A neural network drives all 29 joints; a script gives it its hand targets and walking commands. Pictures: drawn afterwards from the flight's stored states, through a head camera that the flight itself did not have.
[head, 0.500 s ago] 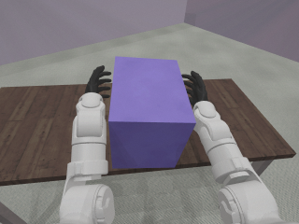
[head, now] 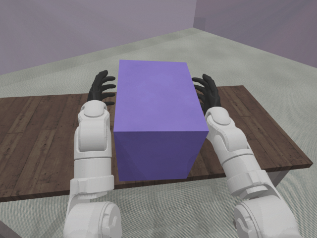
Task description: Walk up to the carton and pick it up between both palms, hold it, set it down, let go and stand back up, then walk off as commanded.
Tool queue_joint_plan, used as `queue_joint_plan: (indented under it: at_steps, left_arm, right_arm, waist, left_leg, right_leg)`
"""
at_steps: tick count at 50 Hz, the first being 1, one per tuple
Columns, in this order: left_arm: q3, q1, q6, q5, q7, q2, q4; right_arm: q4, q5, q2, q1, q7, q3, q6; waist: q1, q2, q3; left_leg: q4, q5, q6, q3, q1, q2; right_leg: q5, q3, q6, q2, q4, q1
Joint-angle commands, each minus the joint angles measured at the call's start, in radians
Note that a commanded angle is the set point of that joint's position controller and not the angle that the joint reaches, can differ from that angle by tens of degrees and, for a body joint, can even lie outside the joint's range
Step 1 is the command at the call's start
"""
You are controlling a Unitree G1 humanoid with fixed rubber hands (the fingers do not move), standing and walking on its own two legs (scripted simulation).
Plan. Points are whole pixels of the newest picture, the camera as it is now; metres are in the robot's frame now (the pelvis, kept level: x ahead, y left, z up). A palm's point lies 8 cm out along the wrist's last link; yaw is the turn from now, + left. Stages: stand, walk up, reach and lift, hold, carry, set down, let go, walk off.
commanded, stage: hold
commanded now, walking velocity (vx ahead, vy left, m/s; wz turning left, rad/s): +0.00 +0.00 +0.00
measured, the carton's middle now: (153, 120) +0.38 +0.01 +0.14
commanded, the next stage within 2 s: none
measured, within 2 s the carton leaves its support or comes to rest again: neither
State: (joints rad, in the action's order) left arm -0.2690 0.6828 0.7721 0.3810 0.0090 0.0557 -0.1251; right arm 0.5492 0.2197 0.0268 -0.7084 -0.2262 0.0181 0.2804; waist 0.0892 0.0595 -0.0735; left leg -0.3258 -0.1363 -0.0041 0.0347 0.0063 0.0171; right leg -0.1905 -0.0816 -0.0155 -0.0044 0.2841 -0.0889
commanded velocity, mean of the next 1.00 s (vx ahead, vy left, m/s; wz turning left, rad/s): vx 0.00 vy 0.00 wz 0.00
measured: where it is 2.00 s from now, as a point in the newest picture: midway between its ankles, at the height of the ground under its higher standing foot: outside the picture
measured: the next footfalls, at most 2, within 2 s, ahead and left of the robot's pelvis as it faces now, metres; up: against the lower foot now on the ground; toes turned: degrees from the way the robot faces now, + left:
none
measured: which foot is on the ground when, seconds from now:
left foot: down 0.00-1.00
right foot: down 0.00-1.00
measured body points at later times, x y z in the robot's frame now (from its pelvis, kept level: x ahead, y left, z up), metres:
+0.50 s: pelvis -0.01 +0.00 +0.00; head -0.06 +0.02 +0.44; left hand +0.37 +0.15 +0.23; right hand +0.37 -0.13 +0.22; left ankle +0.04 +0.11 -0.75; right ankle -0.01 -0.10 -0.75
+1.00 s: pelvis +0.00 +0.00 +0.00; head -0.05 +0.03 +0.45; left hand +0.37 +0.15 +0.22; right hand +0.37 -0.13 +0.21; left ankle +0.04 +0.11 -0.75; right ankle -0.01 -0.10 -0.75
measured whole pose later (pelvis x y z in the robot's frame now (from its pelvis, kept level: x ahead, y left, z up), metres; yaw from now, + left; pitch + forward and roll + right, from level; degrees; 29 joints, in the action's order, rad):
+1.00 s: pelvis +0.00 +0.00 +0.00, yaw +0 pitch -11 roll -1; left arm -0.25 0.65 0.84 0.39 0.02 0.06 -0.02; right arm 0.47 0.25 0.04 -0.70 -0.24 0.04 0.34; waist 0.09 0.06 -0.08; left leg -0.34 -0.14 0.00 0.02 0.00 0.02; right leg -0.19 -0.08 -0.02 -0.01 0.28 -0.10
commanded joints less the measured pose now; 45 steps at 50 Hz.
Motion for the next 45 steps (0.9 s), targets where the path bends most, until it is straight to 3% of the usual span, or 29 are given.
queue_joint_plan:
  at_steps: [1, 2, 4, 5, 6, 7, 8, 12, 14, 16, 19, 21, 23, 24, 25, 26, 27, 30, 31, 32, 33, 37, 38, 39, 40, 41, 42, 43, 45]
  left_arm:
    - [0.479, 0.556, -0.050, -0.171, 0.131, 0.570, 0.105]
    - [0.444, 0.608, -0.047, -0.159, 0.141, 0.556, 0.034]
    - [0.401, 0.598, -0.040, -0.138, 0.150, 0.539, 0.036]
    - [0.436, 0.598, -0.045, -0.150, 0.149, 0.561, 0.106]
    - [0.398, 0.600, -0.038, -0.140, 0.153, 0.534, 0.075]
    - [0.413, 0.572, -0.035, -0.166, 0.157, 0.545, 0.073]
    - [0.413, 0.584, -0.032, -0.141, 0.158, 0.540, 0.049]
    - [0.433, 0.621, -0.031, -0.160, 0.155, 0.528, 0.114]
    - [0.392, 0.621, -0.021, -0.125, 0.160, 0.529, 0.066]
    - [0.351, 0.618, -0.013, -0.107, 0.176, 0.504, 0.023]
    - [0.470, 0.703, -0.040, -0.205, 0.168, 0.571, 0.133]
    - [0.461, 0.674, -0.043, -0.179, 0.155, 0.563, 0.124]
    - [0.348, 0.629, -0.015, -0.103, 0.168, 0.508, -0.013]
    - [0.391, 0.660, -0.018, -0.123, 0.170, 0.532, 0.016]
    - [0.351, 0.658, -0.007, -0.111, 0.173, 0.523, -0.027]
    - [0.378, 0.654, -0.012, -0.126, 0.169, 0.552, 0.049]
    - [0.422, 0.658, -0.017, -0.144, 0.163, 0.558, 0.056]
    - [0.429, 0.647, -0.026, -0.169, 0.164, 0.590, 0.053]
    - [0.438, 0.665, -0.032, -0.184, 0.160, 0.565, 0.068]
    - [0.474, 0.706, -0.044, -0.184, 0.149, 0.594, 0.162]
    - [0.456, 0.654, -0.045, -0.181, 0.143, 0.569, 0.127]
    - [0.421, 0.617, -0.021, -0.158, 0.160, 0.538, 0.089]
    - [0.424, 0.560, -0.013, -0.159, 0.161, 0.534, 0.115]
    - [0.468, 0.584, -0.018, -0.182, 0.159, 0.570, 0.154]
    - [0.453, 0.566, -0.012, -0.172, 0.157, 0.557, 0.142]
    - [0.428, 0.588, -0.002, -0.156, 0.160, 0.547, 0.098]
    - [0.439, 0.601, -0.004, -0.152, 0.159, 0.542, 0.131]
    - [0.466, 0.573, -0.001, -0.158, 0.159, 0.565, 0.186]
    - [0.509, 0.627, -0.017, -0.182, 0.150, 0.589, 0.238]
  right_arm:
    - [-0.353, 0.057, -0.555, -0.802, 0.078, 0.345, -0.050]
    - [-0.286, 0.031, -0.538, -0.836, 0.077, 0.290, -0.032]
    - [-0.251, 0.017, -0.559, -0.792, 0.081, 0.281, -0.022]
    - [-0.305, 0.052, -0.600, -0.790, 0.077, 0.323, -0.029]
    - [-0.283, 0.076, -0.590, -0.797, 0.072, 0.319, -0.016]
    - [-0.329, 0.071, -0.587, -0.789, 0.070, 0.335, -0.017]
    - [-0.297, 0.060, -0.549, -0.828, 0.069, 0.326, -0.012]
    - [-0.371, 0.074, -0.598, -0.827, 0.061, 0.346, -0.014]
    - [-0.252, 0.052, -0.567, -0.795, 0.069, 0.306, 0.011]
    - [-0.210, 0.034, -0.571, -0.805, 0.071, 0.278, 0.021]
    - [-0.326, 0.058, -0.592, -0.855, 0.071, 0.299, -0.015]
    - [-0.326, 0.069, -0.595, -0.845, 0.071, 0.327, -0.011]
    - [-0.193, 0.038, -0.548, -0.827, 0.081, 0.245, 0.017]
    - [-0.206, 0.023, -0.550, -0.838, 0.087, 0.250, 0.006]
    - [-0.172, 0.025, -0.562, -0.841, 0.090, 0.226, 0.011]
    - [-0.212, 0.029, -0.585, -0.823, 0.092, 0.260, 0.005]
    - [-0.205, 0.033, -0.555, -0.823, 0.090, 0.263, 0.002]
    - [-0.323, 0.057, -0.577, -0.913, 0.079, 0.296, -0.021]
    - [-0.302, 0.056, -0.585, -0.890, 0.078, 0.294, -0.015]
    - [-0.322, 0.074, -0.581, -0.870, 0.081, 0.315, -0.023]
    - [-0.329, 0.090, -0.577, -0.848, 0.079, 0.322, -0.018]
    - [-0.254, 0.068, -0.563, -0.793, 0.074, 0.308, 0.011]
    - [-0.326, 0.092, -0.576, -0.778, 0.070, 0.340, 0.000]
    - [-0.333, 0.104, -0.569, -0.779, 0.066, 0.349, 0.007]
    - [-0.333, 0.107, -0.553, -0.779, 0.068, 0.347, 0.007]
    - [-0.290, 0.084, -0.523, -0.798, 0.067, 0.317, 0.018]
    - [-0.291, 0.092, -0.537, -0.776, 0.073, 0.328, 0.020]
    - [-0.351, 0.108, -0.543, -0.767, 0.070, 0.336, 0.007]
    - [-0.352, 0.112, -0.562, -0.746, 0.075, 0.345, 0.007]
  waist:
    - [0.005, -0.080, 0.409]
    - [0.019, -0.071, 0.346]
    - [0.008, -0.035, 0.351]
    - [-0.001, -0.043, 0.427]
    - [-0.009, -0.054, 0.378]
    - [-0.013, -0.019, 0.397]
    - [-0.001, -0.058, 0.378]
    - [-0.005, -0.048, 0.421]
    - [-0.005, -0.056, 0.337]
    - [0.001, -0.013, 0.291]
    - [0.018, -0.082, 0.464]
    - [0.015, -0.080, 0.452]
    - [0.005, -0.076, 0.278]
    - [0.009, -0.083, 0.279]
    - [0.001, -0.072, 0.257]
    - [0.008, -0.043, 0.319]
    - [0.011, -0.092, 0.358]
    - [0.011, -0.063, 0.444]
    - [0.012, -0.053, 0.470]
    - [0.023, -0.094, 0.527]
    - [0.001, -0.100, 0.495]
    - [0.019, -0.051, 0.366]
    - [0.000, -0.065, 0.419]
    - [0.021, -0.075, 0.410]
    - [0.004, -0.088, 0.399]
    - [0.016, -0.081, 0.366]
    - [0.001, -0.096, 0.339]
    - [0.014, -0.109, 0.388]
    - [0.025, -0.127, 0.424]
  left_leg:
    - [-0.018, 0.283, 0.024, 0.000, -0.203, -0.040]
    - [0.013, 0.157, 0.010, 0.000, -0.162, -0.039]
    - [0.027, 0.121, -0.012, 0.016, -0.151, -0.045]
    - [0.004, 0.194, -0.008, 0.011, -0.161, -0.048]
    - [0.007, 0.175, -0.008, 0.013, -0.156, -0.055]
    - [0.004, 0.202, -0.010, 0.007, -0.153, -0.048]
    - [0.013, 0.171, -0.002, 0.005, -0.144, -0.049]
    - [0.000, 0.209, -0.008, 0.008, -0.149, -0.055]
    - [0.020, 0.133, -0.004, 0.014, -0.139, -0.053]
    - [0.048, 0.048, -0.027, 0.022, -0.121, -0.049]
    - [0.017, 0.141, 0.006, 0.016, -0.144, -0.049]
    - [-0.003, 0.184, 0.008, 0.011, -0.146, -0.057]
    - [0.058, 0.025, -0.018, 0.016, -0.096, -0.047]
    - [0.059, 0.024, -0.007, 0.013, -0.073, -0.043]
    - [0.078, -0.055, -0.018, 0.021, -0.058, -0.032]
    - [0.062, 0.063, -0.011, 0.031, -0.100, -0.036]
    - [0.035, 0.113, 0.010, 0.017, -0.115, -0.039]
    - [0.018, 0.176, 0.005, 0.016, -0.146, -0.044]
    - [0.013, 0.168, 0.002, 0.016, -0.150, -0.043]
    - [-0.007, 0.269, 0.023, 0.004, -0.178, -0.038]
    - [-0.011, 0.251, 0.016, 0.006, -0.181, -0.050]
    - [0.012, 0.168, 0.008, 0.017, -0.142, -0.049]
    - [-0.009, 0.253, 0.008, 0.020, -0.171, -0.052]
    - [-0.010, 0.277, 0.028, 0.002, -0.170, -0.046]
    - [-0.013, 0.290, 0.031, 0.001, -0.167, -0.046]
    - [0.003, 0.243, 0.028, 0.003, -0.170, -0.036]
    - [0.013, 0.232, 0.022, -0.001, -0.149, -0.038]
    - [-0.007, 0.295, 0.033, 0.002, -0.185, -0.038]
    - [-0.019, 0.336, 0.052, -0.004, -0.212, -0.028]
  right_leg:
    - [0.255, -0.010, 0.059, -0.055, -0.032, 0.036]
    - [0.130, -0.007, 0.064, -0.051, -0.047, 0.077]
    - [0.130, 0.001, 0.069, -0.036, -0.053, 0.059]
    - [0.212, 0.000, 0.075, -0.048, -0.027, 0.021]
    - [0.212, 0.016, 0.078, -0.038, -0.036, 0.024]
    - [0.255, 0.011, 0.075, -0.050, -0.029, 0.018]
    - [0.186, -0.004, 0.071, -0.049, -0.038, 0.026]
    - [0.265, 0.010, 0.080, -0.041, -0.025, -0.002]
    - [0.167, -0.001, 0.075, -0.039, -0.035, 0.049]
    - [0.079, 0.001, 0.072, -0.041, -0.060, 0.059]
    - [0.145, 0.010, 0.064, -0.047, -0.030, 0.028]
    - [0.194, -0.001, 0.068, -0.049, -0.025, 0.023]
    - [0.031, 0.010, 0.062, -0.033, -0.063, 0.072]
    - [0.021, -0.005, 0.059, -0.041, -0.053, 0.076]
    - [-0.044, -0.003, 0.052, -0.038, -0.059, 0.078]
    - [0.073, -0.010, 0.059, -0.049, -0.045, 0.042]
    - [0.109, -0.004, 0.057, -0.045, -0.034, 0.042]
    - [0.162, -0.006, 0.060, -0.058, -0.039, 0.005]
    - [0.169, -0.004, 0.063, -0.054, -0.035, 0.012]
    - [0.227, -0.008, 0.060, -0.061, -0.014, -0.006]
    - [0.239, 0.000, 0.066, -0.051, -0.024, 0.005]
    - [0.158, -0.004, 0.063, -0.055, -0.039, 0.029]
    - [0.248, 0.000, 0.069, -0.055, -0.029, -0.011]
    - [0.246, -0.007, 0.068, -0.065, -0.026, -0.002]
    - [0.241, -0.009, 0.064, -0.064, -0.023, 0.004]
    - [0.179, -0.006, 0.060, -0.057, -0.038, 0.033]
    - [0.154, -0.006, 0.062, -0.053, -0.040, 0.041]
    - [0.230, -0.011, 0.058, -0.056, -0.031, 0.017]
    - [0.214, -0.005, 0.057, -0.064, -0.021, 0.032]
